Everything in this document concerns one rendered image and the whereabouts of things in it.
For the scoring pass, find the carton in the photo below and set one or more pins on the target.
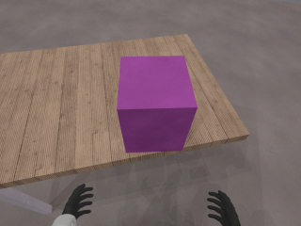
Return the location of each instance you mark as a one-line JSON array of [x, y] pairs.
[[156, 103]]

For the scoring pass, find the table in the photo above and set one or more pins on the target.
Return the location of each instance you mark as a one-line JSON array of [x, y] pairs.
[[58, 111]]

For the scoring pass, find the left robot hand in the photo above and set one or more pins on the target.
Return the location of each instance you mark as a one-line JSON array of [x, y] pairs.
[[73, 205]]

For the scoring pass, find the right robot hand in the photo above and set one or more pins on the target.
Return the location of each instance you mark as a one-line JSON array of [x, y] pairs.
[[227, 211]]

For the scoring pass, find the robot left forearm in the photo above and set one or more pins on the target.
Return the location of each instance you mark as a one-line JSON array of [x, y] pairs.
[[65, 220]]

